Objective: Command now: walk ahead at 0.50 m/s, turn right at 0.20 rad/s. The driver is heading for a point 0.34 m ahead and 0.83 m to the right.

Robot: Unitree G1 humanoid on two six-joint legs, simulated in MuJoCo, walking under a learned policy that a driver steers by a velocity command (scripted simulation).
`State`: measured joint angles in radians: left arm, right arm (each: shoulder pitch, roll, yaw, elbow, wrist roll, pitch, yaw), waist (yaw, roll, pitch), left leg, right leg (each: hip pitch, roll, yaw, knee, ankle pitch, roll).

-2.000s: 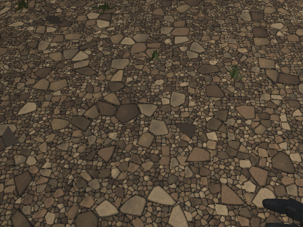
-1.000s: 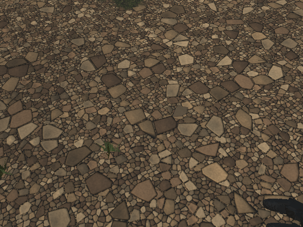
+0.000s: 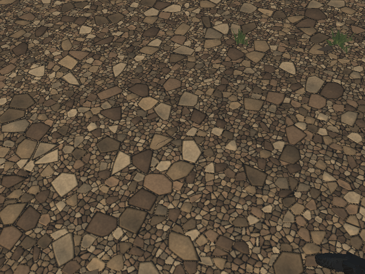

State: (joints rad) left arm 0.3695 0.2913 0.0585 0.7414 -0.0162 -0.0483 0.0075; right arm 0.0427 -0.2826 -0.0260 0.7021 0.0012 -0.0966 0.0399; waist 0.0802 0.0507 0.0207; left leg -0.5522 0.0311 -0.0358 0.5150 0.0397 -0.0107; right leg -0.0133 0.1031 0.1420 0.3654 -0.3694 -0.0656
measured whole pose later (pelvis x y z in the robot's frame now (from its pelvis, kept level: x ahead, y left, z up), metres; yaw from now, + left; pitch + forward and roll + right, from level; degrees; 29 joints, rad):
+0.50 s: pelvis +0.26 +0.02 +0.00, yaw -6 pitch +2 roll +2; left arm 0.10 0.26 0.04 0.67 0.00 -0.05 -0.04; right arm 0.30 -0.29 -0.05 0.84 0.01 -0.05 -0.01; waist -0.07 -0.03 0.03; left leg -0.01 -0.05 0.11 0.31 -0.33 0.03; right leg -0.56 -0.03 0.02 0.56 0.01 -0.03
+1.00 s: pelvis +0.37 +0.02 +0.00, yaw -23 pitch +2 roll +0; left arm 0.18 0.32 0.08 0.63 -0.02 0.05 0.03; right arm 0.16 -0.28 -0.05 0.73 -0.02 0.00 -0.02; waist 0.02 -0.03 0.02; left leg -0.34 -0.02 -0.07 0.56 -0.23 0.00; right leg -0.44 0.15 0.22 0.60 -0.26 -0.02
